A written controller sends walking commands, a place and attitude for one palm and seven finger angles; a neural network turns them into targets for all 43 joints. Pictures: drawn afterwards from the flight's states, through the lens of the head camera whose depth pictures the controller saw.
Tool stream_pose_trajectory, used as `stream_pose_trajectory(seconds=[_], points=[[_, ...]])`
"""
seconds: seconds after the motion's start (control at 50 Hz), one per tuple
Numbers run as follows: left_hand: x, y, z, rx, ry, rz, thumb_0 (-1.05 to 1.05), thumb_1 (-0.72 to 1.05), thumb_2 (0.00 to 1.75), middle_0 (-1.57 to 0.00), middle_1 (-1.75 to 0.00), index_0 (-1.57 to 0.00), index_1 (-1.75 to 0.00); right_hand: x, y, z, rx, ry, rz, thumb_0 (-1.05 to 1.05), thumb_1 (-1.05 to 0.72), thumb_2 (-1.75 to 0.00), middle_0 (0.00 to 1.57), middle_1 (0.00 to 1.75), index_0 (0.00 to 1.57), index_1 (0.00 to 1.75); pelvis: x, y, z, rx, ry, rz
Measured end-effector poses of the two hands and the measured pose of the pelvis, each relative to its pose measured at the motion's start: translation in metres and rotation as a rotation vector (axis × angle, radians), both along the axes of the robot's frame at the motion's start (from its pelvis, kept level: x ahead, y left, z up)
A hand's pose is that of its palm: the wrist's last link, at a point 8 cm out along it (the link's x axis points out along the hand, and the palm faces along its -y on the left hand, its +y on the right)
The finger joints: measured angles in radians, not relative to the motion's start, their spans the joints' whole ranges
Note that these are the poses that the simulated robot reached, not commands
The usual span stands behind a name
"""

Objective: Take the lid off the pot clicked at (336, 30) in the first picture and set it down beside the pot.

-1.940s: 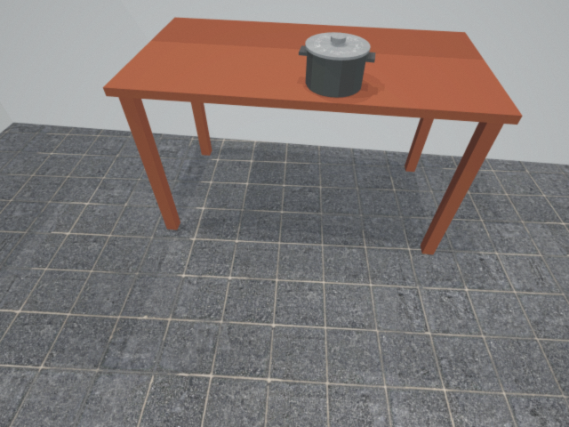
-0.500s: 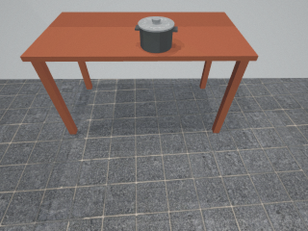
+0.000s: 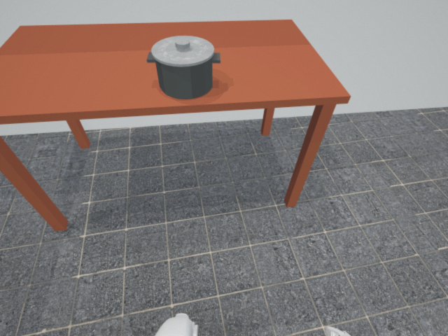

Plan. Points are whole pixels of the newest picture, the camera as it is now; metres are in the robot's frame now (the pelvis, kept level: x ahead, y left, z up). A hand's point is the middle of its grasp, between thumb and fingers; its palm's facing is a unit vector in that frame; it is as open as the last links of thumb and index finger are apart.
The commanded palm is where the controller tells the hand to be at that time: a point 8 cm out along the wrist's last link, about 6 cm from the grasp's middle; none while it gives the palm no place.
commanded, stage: walk to a spot facing it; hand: left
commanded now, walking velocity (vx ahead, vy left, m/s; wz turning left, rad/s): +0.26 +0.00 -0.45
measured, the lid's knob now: (182, 43) +0.89 +0.23 +0.10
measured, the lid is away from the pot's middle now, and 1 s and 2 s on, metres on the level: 0.00 0.00 0.00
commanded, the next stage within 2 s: turn to face it in 0.36 s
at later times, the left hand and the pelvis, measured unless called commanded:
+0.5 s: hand (155, 261) +0.30 +0.20 -0.16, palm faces -0.26 -0.94 -0.23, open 7.4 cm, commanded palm none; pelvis +0.14 +0.04 -0.01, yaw -17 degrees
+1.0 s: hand (143, 278) +0.26 +0.22 -0.19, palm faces -0.02 -0.99 -0.16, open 7.4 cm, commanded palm none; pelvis +0.17 +0.05 -0.01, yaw -4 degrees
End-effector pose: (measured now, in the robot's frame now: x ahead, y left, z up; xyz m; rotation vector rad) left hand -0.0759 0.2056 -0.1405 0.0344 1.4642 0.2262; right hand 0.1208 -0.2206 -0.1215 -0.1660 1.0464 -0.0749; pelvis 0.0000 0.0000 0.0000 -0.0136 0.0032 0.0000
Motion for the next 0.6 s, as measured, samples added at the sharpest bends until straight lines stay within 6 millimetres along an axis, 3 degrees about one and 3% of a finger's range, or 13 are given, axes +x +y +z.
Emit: stream_pose_trajectory(seconds=[0.08, 0.12, 0.22, 0.3, 0.38, 0.46, 0.54, 0.6], points=[[0.036, 0.028, -0.020, -0.010, 0.031, -0.008, 0.00, 0.90, 0.90, -0.20, -0.30, -0.20, -0.30, 0.051, 0.026, -0.006, -0.020, -0.073, 0.001, 0.01, -0.91, -0.90, 0.20, 0.30, 0.20, 0.30, 0.043, 0.024, -0.018, -0.019, -0.011, -0.042], [0.062, 0.045, -0.028, -0.010, 0.045, -0.043, 0.00, 0.90, 0.90, -0.20, -0.30, -0.20, -0.30, 0.059, 0.033, -0.007, -0.028, -0.088, -0.035, 0.01, -0.91, -0.90, 0.20, 0.30, 0.20, 0.30, 0.058, 0.032, -0.022, -0.006, -0.023, -0.072], [0.159, 0.078, -0.020, 0.021, -0.056, -0.153, 0.00, 0.91, 0.90, -0.19, -0.30, -0.20, -0.30, 0.032, 0.040, -0.002, -0.037, -0.003, -0.167, 0.00, -0.91, -0.90, 0.21, 0.30, 0.21, 0.30, 0.086, 0.042, -0.009, 0.010, -0.037, -0.139], [0.239, 0.087, -0.005, 0.042, -0.169, -0.231, 0.00, 0.91, 0.90, -0.19, -0.30, -0.19, -0.30, 0.005, 0.026, 0.001, -0.081, 0.079, -0.271, -0.02, -0.95, -0.90, 0.21, 0.30, 0.21, 0.30, 0.104, 0.049, -0.001, 0.014, -0.031, -0.185], [0.304, 0.079, 0.007, 0.049, -0.249, -0.309, 0.00, 0.91, 0.90, -0.19, -0.30, -0.19, -0.30, -0.023, 0.021, -0.004, -0.080, 0.181, -0.337, -0.01, -0.94, -0.90, 0.20, 0.30, 0.20, 0.30, 0.120, 0.049, 0.001, 0.016, -0.029, -0.226], [0.356, 0.058, 0.013, 0.049, -0.291, -0.406, 0.00, 0.91, 0.90, -0.19, -0.30, -0.19, -0.30, -0.046, 0.021, -0.014, -0.046, 0.249, -0.408, 0.00, -0.92, -0.90, 0.20, 0.30, 0.20, 0.30, 0.134, 0.043, -0.002, 0.021, -0.033, -0.273], [0.397, 0.025, 0.012, 0.057, -0.335, -0.503, 0.00, 0.91, 0.90, -0.19, -0.30, -0.19, -0.30, -0.063, 0.021, -0.031, 0.004, 0.302, -0.472, 0.00, -0.91, -0.90, 0.20, 0.30, 0.20, 0.30, 0.147, 0.027, -0.012, 0.031, -0.034, -0.304], [0.414, 0.002, 0.010, 0.053, -0.383, -0.536, 0.00, 0.91, 0.90, -0.19, -0.30, -0.19, -0.30, -0.070, 0.023, -0.043, 0.040, 0.356, -0.493, 0.00, -0.91, -0.90, 0.20, 0.30, 0.20, 0.30, 0.154, 0.017, -0.018, 0.014, -0.031, -0.297]])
